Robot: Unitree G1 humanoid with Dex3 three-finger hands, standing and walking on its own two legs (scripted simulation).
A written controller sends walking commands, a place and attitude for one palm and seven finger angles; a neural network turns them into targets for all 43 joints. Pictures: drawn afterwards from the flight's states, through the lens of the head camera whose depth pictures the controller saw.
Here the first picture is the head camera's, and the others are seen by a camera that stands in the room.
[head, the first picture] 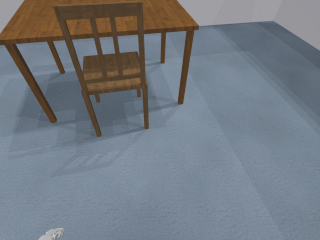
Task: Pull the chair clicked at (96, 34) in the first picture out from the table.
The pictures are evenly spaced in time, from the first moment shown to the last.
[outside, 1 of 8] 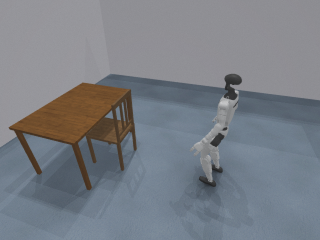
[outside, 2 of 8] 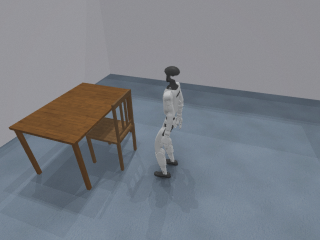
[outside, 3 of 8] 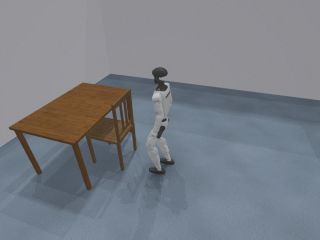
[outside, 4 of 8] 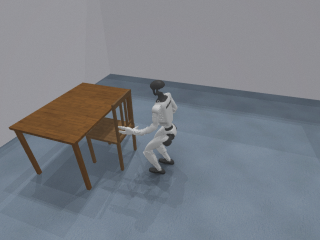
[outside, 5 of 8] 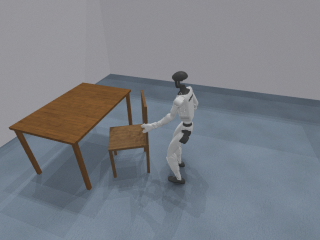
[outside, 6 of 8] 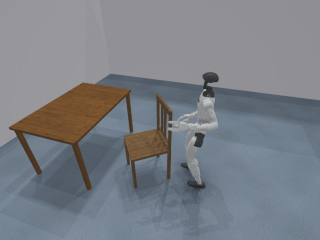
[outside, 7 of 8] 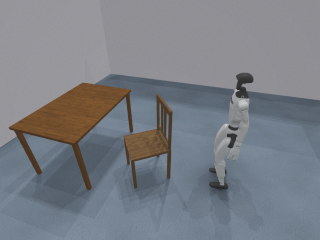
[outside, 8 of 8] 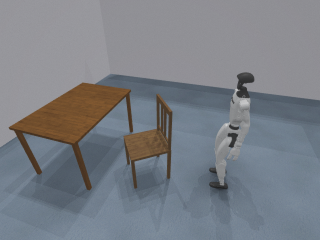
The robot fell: no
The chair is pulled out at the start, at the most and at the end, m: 0.00 0.51 0.51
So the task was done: yes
